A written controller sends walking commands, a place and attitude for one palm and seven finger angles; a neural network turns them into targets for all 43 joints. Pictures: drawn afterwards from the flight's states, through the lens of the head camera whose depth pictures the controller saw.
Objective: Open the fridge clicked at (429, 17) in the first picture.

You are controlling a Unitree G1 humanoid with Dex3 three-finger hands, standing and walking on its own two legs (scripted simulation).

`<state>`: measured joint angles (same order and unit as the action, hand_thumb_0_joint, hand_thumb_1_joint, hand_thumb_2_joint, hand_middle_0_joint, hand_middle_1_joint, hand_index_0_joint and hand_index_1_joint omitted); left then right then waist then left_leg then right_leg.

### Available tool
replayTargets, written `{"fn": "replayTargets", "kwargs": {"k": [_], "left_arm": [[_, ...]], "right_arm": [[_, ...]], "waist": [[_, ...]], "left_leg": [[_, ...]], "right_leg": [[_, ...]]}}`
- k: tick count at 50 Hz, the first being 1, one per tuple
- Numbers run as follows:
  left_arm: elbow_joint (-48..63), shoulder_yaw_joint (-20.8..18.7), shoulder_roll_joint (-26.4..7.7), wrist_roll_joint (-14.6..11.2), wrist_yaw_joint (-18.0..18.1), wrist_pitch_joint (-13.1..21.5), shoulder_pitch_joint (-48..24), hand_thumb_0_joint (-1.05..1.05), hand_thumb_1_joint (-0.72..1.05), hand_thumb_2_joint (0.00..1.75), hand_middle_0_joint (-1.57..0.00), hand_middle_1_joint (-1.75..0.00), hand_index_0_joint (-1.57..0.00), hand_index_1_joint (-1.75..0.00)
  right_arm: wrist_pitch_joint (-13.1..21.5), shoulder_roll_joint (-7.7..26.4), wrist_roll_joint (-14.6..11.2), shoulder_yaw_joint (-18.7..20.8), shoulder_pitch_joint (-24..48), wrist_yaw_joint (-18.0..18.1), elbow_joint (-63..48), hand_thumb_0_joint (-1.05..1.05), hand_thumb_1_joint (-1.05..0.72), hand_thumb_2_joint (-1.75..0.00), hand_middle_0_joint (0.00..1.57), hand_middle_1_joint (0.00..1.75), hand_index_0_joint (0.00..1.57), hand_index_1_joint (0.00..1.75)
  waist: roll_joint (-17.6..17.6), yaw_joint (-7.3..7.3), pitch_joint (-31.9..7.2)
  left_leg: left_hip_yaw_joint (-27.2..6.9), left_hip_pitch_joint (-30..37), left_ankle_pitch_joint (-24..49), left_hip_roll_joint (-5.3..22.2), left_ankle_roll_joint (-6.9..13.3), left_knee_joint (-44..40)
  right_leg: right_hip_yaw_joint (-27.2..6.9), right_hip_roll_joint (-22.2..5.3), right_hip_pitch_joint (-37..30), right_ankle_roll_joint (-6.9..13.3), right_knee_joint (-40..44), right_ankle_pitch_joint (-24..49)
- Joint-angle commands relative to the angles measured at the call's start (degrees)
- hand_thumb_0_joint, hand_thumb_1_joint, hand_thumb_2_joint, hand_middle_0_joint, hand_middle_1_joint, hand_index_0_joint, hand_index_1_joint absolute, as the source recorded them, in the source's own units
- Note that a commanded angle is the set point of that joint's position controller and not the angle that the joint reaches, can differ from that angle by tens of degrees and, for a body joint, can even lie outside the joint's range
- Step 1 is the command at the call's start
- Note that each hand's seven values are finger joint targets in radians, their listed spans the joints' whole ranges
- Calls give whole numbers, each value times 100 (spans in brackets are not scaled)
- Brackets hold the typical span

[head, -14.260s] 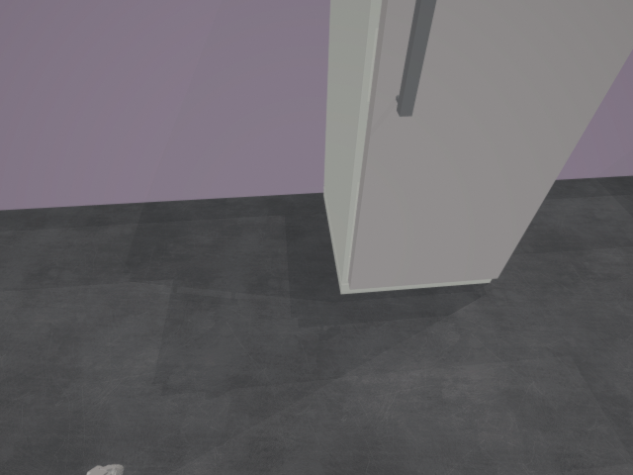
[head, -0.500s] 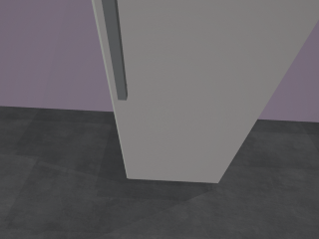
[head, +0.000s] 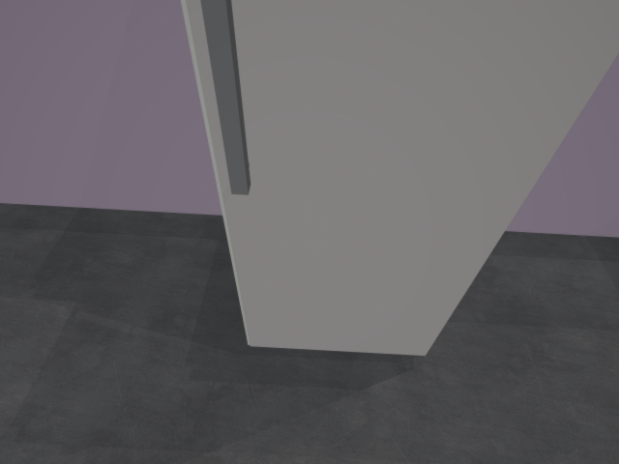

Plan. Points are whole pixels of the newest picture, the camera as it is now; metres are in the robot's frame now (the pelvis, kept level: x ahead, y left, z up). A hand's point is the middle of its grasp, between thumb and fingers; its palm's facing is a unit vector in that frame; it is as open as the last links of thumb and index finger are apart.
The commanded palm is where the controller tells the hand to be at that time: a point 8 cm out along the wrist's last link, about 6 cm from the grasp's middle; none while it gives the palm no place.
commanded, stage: look again from close up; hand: left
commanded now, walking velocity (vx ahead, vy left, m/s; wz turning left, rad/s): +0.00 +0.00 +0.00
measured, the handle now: (229, 62) +0.54 +0.16 +0.25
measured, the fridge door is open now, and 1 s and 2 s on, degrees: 0 0 0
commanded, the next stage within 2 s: shuffle to correct the standing spot in 0.34 s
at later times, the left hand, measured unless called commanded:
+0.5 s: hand out of the picture +0.00 +0.19 -0.18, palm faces +0.03 -0.98 -0.21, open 7.4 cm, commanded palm none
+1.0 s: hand out of the picture +0.03 +0.14 -0.19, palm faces +0.03 -0.98 -0.18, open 7.4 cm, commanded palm none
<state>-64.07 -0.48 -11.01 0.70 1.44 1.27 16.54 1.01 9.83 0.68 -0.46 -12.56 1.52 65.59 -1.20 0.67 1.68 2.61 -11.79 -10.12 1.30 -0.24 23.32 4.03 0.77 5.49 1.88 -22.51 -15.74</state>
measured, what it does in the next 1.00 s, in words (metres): lifts its right foot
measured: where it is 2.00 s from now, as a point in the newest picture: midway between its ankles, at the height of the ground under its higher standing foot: outside the picture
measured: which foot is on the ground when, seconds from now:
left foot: down 0.00-0.98, up 1.00-1.00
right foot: down 0.00-1.00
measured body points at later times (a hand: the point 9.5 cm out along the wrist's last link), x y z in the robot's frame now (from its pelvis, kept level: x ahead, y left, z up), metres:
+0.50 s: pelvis +0.00 +0.00 +0.00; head +0.01 +0.01 +0.45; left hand +0.00 +0.24 -0.16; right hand +0.03 -0.23 -0.15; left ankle +0.03 +0.12 -0.74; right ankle -0.04 -0.09 -0.74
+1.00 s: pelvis +0.07 -0.02 -0.02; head +0.09 -0.02 +0.43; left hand +0.03 +0.20 -0.17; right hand +0.00 -0.20 -0.18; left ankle +0.03 +0.12 -0.74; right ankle +0.01 -0.09 -0.74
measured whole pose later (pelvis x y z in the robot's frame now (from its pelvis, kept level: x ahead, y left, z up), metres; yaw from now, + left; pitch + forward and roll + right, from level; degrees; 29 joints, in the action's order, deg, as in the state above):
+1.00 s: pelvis +0.07 -0.02 -0.02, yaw -1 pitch +0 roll +1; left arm -65.2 -2.1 -6.6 0.9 1.9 1.5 20.3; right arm 1.0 4.1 0.6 -0.1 -21.2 3.0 67.6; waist -0.6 -1.3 2.7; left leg 4.1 -11.9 -21.7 3.2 -1.5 34.1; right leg 8.0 -0.1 10.3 2.8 -33.1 -22.4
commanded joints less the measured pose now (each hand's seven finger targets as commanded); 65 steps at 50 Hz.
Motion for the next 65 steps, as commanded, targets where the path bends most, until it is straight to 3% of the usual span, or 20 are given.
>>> {"fn": "replayTargets", "kwargs": {"k": [1,22,24,31,37,39,41,42,44,46,47,48,49,50,53,58,61,63,64,65], "left_arm": [[147,-101,-667,9,27,72,346,0,90,90,-20,-30,-20,-30],[125,-105,-672,21,30,67,365,0,90,90,-20,-30,-20,-30],[0,-17,-315,-4,41,21,546,0,90,90,-20,-30,-20,-30],[-15,-142,-326,34,-32,-54,780,0,90,90,-20,-30,-20,-30],[-71,-206,-184,38,-38,4,1067,0,90,90,-20,-30,-20,-30],[-72,-199,-49,46,-37,18,1097,0,90,90,-20,-30,-20,-30],[28,-174,96,70,-44,14,909,0,90,90,-20,-30,-20,-30],[118,-164,149,87,-44,26,700,0,90,90,-20,-30,-20,-30],[179,-200,236,74,-26,-11,547,0,90,90,-20,-30,-20,-30],[-39,-210,322,42,7,20,1214,0,90,90,-20,-30,-20,-30],[-157,-218,70,46,57,96,1479,0,90,90,-20,-30,-20,-30],[-208,-215,-142,15,103,141,1473,0,90,90,-20,-30,-20,-30],[-178,-218,-188,2,133,127,1429,0,90,90,-20,-30,-20,-30],[-159,-208,-275,28,156,121,1359,0,90,90,-20,-30,-20,-30],[-42,-186,-251,64,239,69,1228,0,90,90,-20,-30,-20,-30],[132,-262,-343,106,246,-17,995,0,90,90,-20,-30,-20,-30],[263,-302,-378,129,220,-48,773,0,90,90,-20,-30,-20,-30],[352,-306,-395,111,192,-52,533,0,90,90,-20,-30,-20,-30],[396,-310,-375,80,173,-63,443,0,90,90,-20,-30,-20,-30],[448,-298,-229,51,155,-87,521,0,90,90,-20,-30,-20,-30]], "right_arm": [[93,743,1,134,-135,33,-178,0,-90,-90,20,30,20,30],[97,745,-5,133,-85,36,-196,0,-90,-90,20,30,20,30],[53,390,15,44,-282,24,-84,0,-90,-90,20,30,20,30],[0,301,60,127,-503,-15,-122,0,-90,-90,20,30,20,30],[103,222,38,168,-854,19,-108,0,-90,-90,20,30,20,30],[131,331,36,209,-1095,51,-20,0,-90,-90,20,30,20,30],[124,521,56,273,-1506,104,125,0,-90,-90,20,30,20,30],[121,510,61,283,-1649,136,180,0,-90,-90,20,30,20,30],[97,428,77,242,-1624,191,221,0,-90,-90,20,30,20,30],[95,304,32,176,-1125,207,90,0,-90,-90,20,30,20,30],[115,5,-31,136,-1069,195,24,0,-90,-90,20,30,20,30],[118,-214,-63,78,-1097,157,-54,0,-90,-90,20,30,20,30],[47,-261,-36,96,-813,177,-103,0,-90,-90,20,30,20,30],[9,-124,-37,143,-718,197,-126,0,-90,-90,20,30,20,30],[-59,-218,-69,189,-715,197,-169,0,-90,-90,20,30,20,30],[-186,-218,-24,240,-341,100,-385,0,-90,-90,20,30,20,30],[-202,-122,-10,261,-133,52,-541,0,-90,-90,20,30,20,30],[-158,-108,-8,261,-405,43,-499,0,-90,-90,20,30,20,30],[-111,-7,4,283,-615,41,-459,0,-90,-90,20,30,20,30],[-55,301,36,325,-730,54,-454,0,-90,-90,20,30,20,30]], "waist": [[94,13,129],[142,32,135],[72,0,97],[-37,4,738],[311,-30,672],[736,-105,534],[1253,-225,530],[1259,-291,613],[992,-239,567],[688,167,89],[-183,158,-147],[-712,66,-309],[-1033,192,88],[-936,204,204],[-645,189,139],[-510,228,68],[-621,136,161],[-491,-81,10],[-340,-202,-105],[356,-178,-340]], "left_leg": [[-522,217,691,544,129,-321],[-513,282,767,577,139,-340],[-443,283,424,540,74,-310],[-286,-351,-1223,399,99,47],[-360,-295,-443,592,254,383],[-809,51,-104,946,461,145],[-1695,515,163,1556,910,-379],[-1897,824,1040,1738,1117,-402],[-1650,548,2404,1780,1188,-248],[-722,-64,2342,1186,671,451],[-162,-513,1630,746,235,917],[159,-757,67,416,-47,895],[263,-841,-1212,315,-114,1142],[195,-997,-1643,328,-78,1376],[211,-1244,-1699,305,-18,1793],[191,-1347,-1522,169,-83,2281],[174,-1074,-1286,197,-95,1962],[311,-213,-486,131,-74,936],[291,386,594,218,0,363],[-330,867,2160,822,295,351]], "right_leg": [[-653,-761,457,7,560,778],[-638,-771,410,-18,573,905],[-609,-763,451,-72,597,450],[-775,-753,970,119,491,-1287],[-500,-636,880,178,-126,-591],[-160,-438,1102,80,-758,-263],[230,-164,1803,-46,-1730,-721],[210,-183,2205,-70,-1998,-1128],[14,-314,1894,-91,-1872,-1448],[-10,-432,383,-138,-254,245],[-385,-891,-408,-115,-32,2166],[-681,-1543,-616,86,-60,3567],[-667,-1692,-445,81,-69,4806],[-662,-1723,-526,15,-148,5709],[-598,-1857,-716,94,-417,6766],[-683,-1935,-449,648,-385,5914],[-674,-1916,40,797,-326,4925],[-490,-1668,478,605,-620,4184],[-338,-1422,749,375,-962,3652],[-40,-981,1061,43,-1331,2288]]}}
